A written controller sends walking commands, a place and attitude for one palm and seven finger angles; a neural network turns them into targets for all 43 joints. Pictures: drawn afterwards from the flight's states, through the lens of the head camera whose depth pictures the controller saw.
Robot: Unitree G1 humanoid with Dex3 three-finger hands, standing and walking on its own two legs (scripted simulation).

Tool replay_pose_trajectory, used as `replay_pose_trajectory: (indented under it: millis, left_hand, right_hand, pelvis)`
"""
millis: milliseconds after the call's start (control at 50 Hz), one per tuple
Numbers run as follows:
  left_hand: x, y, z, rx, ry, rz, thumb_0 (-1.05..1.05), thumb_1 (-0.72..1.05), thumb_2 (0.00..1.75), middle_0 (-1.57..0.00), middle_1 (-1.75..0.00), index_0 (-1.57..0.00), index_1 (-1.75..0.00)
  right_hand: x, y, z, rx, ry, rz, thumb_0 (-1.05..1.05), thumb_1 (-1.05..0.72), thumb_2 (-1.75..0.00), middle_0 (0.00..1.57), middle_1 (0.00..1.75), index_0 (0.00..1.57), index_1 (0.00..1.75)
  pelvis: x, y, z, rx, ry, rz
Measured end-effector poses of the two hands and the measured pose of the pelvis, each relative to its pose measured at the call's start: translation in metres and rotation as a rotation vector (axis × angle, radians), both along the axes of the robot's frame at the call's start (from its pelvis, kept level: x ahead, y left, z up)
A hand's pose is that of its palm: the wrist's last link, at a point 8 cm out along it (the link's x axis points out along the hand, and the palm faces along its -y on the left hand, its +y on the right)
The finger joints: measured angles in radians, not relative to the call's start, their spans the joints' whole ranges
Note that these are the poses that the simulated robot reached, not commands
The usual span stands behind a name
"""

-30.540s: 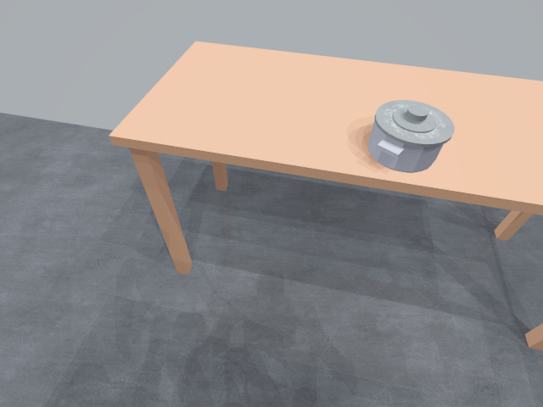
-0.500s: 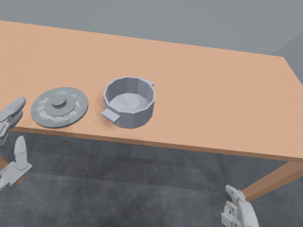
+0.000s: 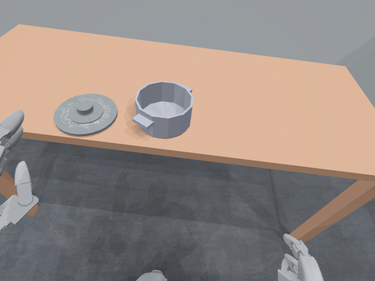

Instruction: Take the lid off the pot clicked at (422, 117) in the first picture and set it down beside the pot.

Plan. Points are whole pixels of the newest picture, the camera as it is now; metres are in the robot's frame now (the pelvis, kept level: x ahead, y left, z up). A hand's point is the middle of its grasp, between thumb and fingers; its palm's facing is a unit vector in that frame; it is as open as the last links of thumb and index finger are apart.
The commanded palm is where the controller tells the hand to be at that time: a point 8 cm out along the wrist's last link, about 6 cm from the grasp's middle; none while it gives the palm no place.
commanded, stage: step back with the hand held close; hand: left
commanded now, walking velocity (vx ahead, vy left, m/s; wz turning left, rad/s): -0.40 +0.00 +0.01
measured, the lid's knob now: (84, 107) +0.55 +0.33 +0.01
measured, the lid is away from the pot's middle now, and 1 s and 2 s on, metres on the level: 0.23 0.23 0.23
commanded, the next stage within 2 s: stop stepping back and stand still in 0.42 s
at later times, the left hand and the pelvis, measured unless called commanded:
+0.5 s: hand out of the picture +0.13 +0.26 +0.18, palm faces +0.30 -0.89 -0.34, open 7.4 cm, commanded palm none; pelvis -0.09 +0.02 +0.01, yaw -1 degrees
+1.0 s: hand out of the picture +0.03 +0.28 +0.16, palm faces +0.37 -0.88 -0.30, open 7.4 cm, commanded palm -0.03 +0.31 +0.20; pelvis -0.17 +0.03 +0.00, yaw -2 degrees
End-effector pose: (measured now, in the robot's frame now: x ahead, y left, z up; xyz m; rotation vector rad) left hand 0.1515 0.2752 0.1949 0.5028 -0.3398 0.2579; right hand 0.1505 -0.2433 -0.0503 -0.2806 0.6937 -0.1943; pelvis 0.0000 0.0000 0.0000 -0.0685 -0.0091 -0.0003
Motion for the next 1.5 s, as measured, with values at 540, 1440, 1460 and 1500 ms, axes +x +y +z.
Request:
replay_pose_trajectory:
  millis: [540,1440,1460,1500]
  left_hand:
    - [-0.065,0.025,-0.001,-0.063,-0.035,-0.068,0.02,0.89,0.90,-0.20,-0.30,-0.21,-0.30]
    - [-0.110,0.080,-0.161,-0.275,0.628,0.174,0.00,0.90,0.90,-0.19,-0.30,-0.20,-0.30]
    - [-0.111,0.073,-0.191,-0.318,0.753,0.178,0.00,0.91,0.90,-0.19,-0.30,-0.20,-0.30]
    - [-0.122,0.053,-0.241,-0.389,0.972,0.164,0.01,0.91,0.90,-0.19,-0.30,-0.20,-0.30]
  right_hand:
    - [-0.105,0.048,0.010,0.050,0.005,-0.005,0.01,-0.90,-0.90,0.21,0.30,0.21,0.30]
    - [-0.165,0.063,-0.032,0.050,0.161,0.035,0.01,-0.90,-0.90,0.20,0.30,0.21,0.30]
    - [-0.169,0.063,-0.034,0.048,0.193,0.031,0.01,-0.90,-0.90,0.20,0.30,0.21,0.30]
    - [-0.181,0.063,-0.036,0.043,0.257,0.017,0.00,-0.90,-0.90,0.21,0.30,0.21,0.30]
  pelvis:
    - [-0.100,0.026,0.013,-0.010,0.017,-0.018]
    - [-0.147,0.070,0.005,0.033,0.056,0.062]
    - [-0.146,0.069,0.007,0.037,0.058,0.066]
    - [-0.143,0.066,0.009,0.051,0.055,0.061]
